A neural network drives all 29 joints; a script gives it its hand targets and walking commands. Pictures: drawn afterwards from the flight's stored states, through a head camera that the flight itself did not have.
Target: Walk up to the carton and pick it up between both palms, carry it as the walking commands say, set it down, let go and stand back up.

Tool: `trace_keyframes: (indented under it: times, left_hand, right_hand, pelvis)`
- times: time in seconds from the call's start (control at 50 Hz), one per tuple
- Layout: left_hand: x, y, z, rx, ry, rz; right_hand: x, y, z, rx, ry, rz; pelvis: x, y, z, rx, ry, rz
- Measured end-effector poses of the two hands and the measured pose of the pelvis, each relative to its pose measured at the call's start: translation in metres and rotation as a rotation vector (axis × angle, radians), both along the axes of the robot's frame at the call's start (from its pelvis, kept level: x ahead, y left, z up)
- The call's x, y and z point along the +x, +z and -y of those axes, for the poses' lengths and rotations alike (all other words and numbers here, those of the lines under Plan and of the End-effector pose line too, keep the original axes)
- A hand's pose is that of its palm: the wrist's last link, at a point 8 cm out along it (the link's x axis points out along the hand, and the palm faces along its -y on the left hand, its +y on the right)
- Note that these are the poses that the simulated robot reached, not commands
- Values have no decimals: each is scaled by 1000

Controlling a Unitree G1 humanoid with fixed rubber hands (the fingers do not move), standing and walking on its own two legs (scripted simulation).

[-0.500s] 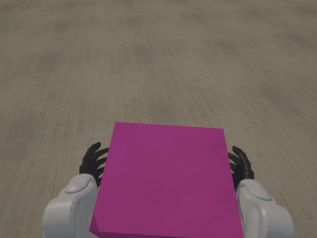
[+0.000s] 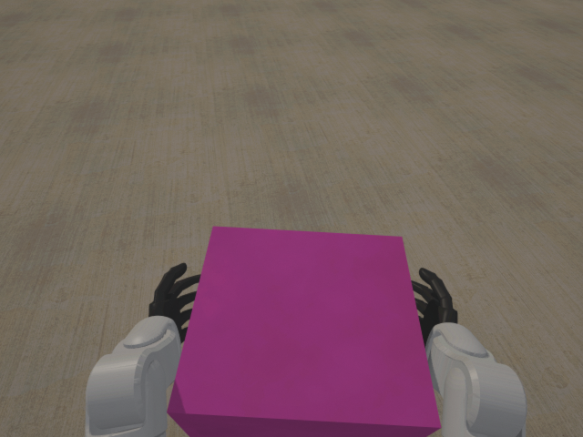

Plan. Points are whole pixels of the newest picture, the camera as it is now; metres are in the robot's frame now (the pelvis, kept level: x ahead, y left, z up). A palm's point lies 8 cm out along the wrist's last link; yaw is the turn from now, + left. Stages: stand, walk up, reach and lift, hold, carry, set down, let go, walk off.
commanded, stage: carry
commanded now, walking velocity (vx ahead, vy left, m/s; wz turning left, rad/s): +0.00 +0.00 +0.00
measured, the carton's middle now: (299, 357) +0.23 +0.00 +0.01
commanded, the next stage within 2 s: hold in 1.04 s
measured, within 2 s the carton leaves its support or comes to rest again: neither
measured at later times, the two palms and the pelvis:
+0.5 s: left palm (179, 310) +0.26 +0.16 +0.07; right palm (429, 317) +0.26 -0.17 +0.07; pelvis +0.01 +0.00 +0.00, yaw +0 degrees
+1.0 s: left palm (184, 301) +0.28 +0.15 +0.07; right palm (430, 309) +0.27 -0.17 +0.07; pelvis +0.02 +0.00 +0.00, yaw +0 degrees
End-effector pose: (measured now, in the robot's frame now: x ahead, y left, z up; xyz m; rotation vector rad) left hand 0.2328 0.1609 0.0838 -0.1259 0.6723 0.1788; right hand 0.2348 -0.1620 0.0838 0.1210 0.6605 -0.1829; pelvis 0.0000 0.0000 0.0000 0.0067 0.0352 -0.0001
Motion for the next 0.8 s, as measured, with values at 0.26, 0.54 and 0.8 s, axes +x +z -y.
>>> trace_keyframes:
  times: [0.26, 0.54, 0.8]
  left_hand:
    - [19, -18, 4, 1, -19, 6]
    - [33, -17, 4, 3, -25, 32]
    - [41, -17, 5, 2, -32, 31]
  right_hand:
    - [18, -18, 3, 3, 8, 6]
    - [30, -16, 3, -3, 5, 32]
    - [36, -15, 5, -8, 0, 31]
  pelvis:
    - [0, 0, 2, -3, -5, -1]
    - [12, 0, 1, -3, -7, -6]
    - [20, 0, 1, -3, -8, -7]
